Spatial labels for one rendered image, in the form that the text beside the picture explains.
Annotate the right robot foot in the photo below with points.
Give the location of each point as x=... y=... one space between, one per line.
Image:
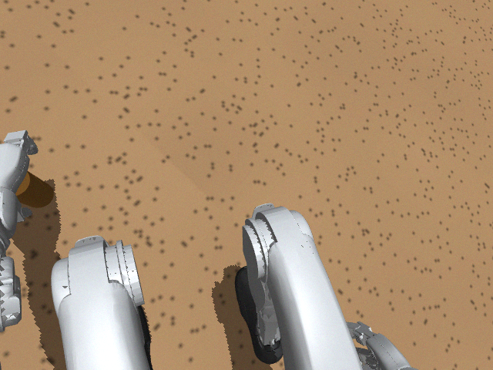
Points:
x=266 y=353

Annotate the left robot foot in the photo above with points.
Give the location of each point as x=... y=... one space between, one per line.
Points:
x=146 y=335

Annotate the right robot hand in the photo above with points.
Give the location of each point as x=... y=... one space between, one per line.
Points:
x=380 y=354

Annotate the left robot hand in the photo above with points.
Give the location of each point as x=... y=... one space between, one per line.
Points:
x=14 y=164

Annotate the can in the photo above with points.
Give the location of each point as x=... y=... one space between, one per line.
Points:
x=34 y=192

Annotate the left robot arm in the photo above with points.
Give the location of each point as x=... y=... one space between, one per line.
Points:
x=10 y=288

